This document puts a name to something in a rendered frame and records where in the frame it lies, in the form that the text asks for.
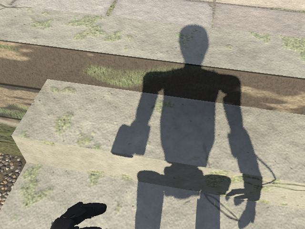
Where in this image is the left robot hand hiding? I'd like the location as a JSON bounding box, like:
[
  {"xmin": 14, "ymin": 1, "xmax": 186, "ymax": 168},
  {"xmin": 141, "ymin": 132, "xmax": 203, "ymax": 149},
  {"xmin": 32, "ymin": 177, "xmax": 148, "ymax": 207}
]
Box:
[{"xmin": 51, "ymin": 201, "xmax": 107, "ymax": 229}]

